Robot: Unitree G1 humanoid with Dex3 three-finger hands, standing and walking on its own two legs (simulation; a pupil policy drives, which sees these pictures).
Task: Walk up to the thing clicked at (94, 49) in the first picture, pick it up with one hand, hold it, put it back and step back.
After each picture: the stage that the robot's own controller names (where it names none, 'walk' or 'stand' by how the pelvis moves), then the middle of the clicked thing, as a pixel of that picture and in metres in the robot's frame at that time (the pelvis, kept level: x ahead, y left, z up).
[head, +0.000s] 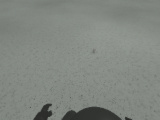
stand; (94, 50) +1.46 -0.08 -0.72
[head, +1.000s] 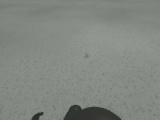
walk; (87, 54) +1.35 +0.18 -0.70
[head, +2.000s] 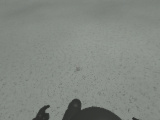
walk; (77, 67) +0.86 +0.28 -0.72
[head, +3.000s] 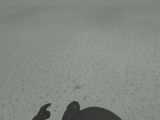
walk; (77, 85) +0.54 +0.21 -0.72
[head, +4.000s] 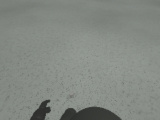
stand; (71, 94) +0.40 +0.20 -0.71
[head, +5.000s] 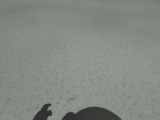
stand; (71, 97) +0.37 +0.20 -0.72
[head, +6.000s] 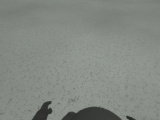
stand; (73, 98) +0.35 +0.18 -0.72
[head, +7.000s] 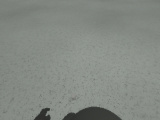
stand; (73, 96) +0.38 +0.19 -0.73
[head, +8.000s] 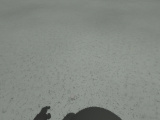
stand; (72, 96) +0.37 +0.20 -0.73
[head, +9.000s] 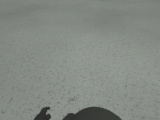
stand; (72, 97) +0.37 +0.20 -0.73
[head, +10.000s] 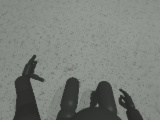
go down; (70, 66) +0.44 +0.19 -0.44
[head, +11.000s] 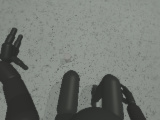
go down; (67, 58) +0.47 +0.20 -0.32
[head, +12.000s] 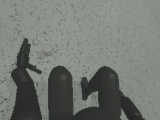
close in; (47, 50) +0.46 +0.24 -0.24
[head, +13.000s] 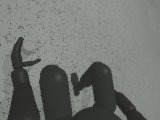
close; (28, 48) +0.45 +0.26 -0.22
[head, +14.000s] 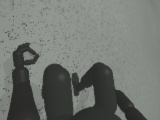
lift; (34, 50) +0.42 +0.24 -0.23
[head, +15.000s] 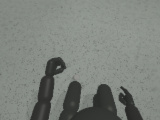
close; (75, 77) +0.37 +0.14 -0.47
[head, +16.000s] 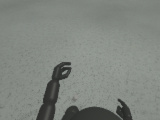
go down; (75, 97) +0.33 +0.13 -0.67
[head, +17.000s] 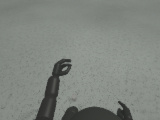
stand; (74, 97) +0.34 +0.16 -0.68
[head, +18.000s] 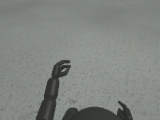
stand; (74, 99) +0.33 +0.15 -0.68
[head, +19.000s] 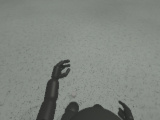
stand; (74, 94) +0.34 +0.15 -0.66
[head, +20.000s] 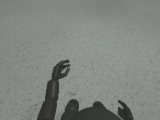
stand; (73, 91) +0.34 +0.16 -0.65
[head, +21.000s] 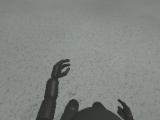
stand; (73, 92) +0.34 +0.15 -0.65
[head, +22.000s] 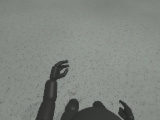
stand; (74, 91) +0.34 +0.15 -0.64
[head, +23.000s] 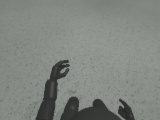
stand; (73, 90) +0.34 +0.15 -0.63
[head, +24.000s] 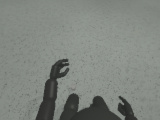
stand; (73, 87) +0.35 +0.15 -0.61
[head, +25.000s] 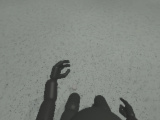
stand; (74, 87) +0.35 +0.15 -0.59
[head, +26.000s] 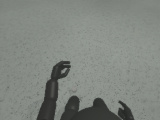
stand; (74, 89) +0.34 +0.15 -0.62
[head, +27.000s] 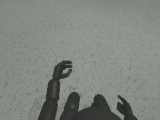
stand; (74, 86) +0.35 +0.15 -0.59
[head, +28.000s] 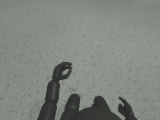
close; (74, 87) +0.35 +0.15 -0.60
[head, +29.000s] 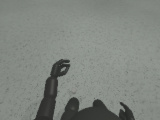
stand; (74, 90) +0.34 +0.15 -0.63
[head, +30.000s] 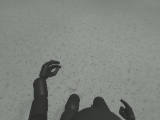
stand; (74, 87) +0.35 +0.15 -0.61
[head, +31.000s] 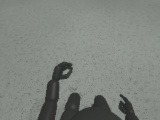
stand; (74, 87) +0.35 +0.16 -0.59
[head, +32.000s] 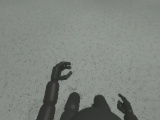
close; (74, 87) +0.35 +0.15 -0.58
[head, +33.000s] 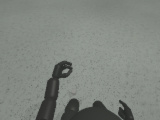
hold; (74, 91) +0.34 +0.15 -0.64
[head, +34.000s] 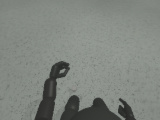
close; (74, 88) +0.34 +0.15 -0.62
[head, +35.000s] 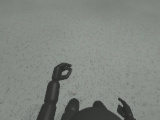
hold; (74, 92) +0.34 +0.15 -0.63
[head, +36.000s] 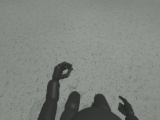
close; (74, 85) +0.35 +0.15 -0.58
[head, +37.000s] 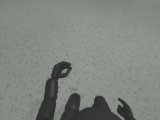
close; (75, 87) +0.35 +0.15 -0.60
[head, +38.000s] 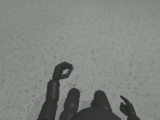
close; (73, 82) +0.36 +0.15 -0.55
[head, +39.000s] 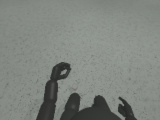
close; (74, 87) +0.35 +0.14 -0.60
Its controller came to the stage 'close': yes
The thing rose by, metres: 0.01
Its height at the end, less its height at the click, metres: +0.00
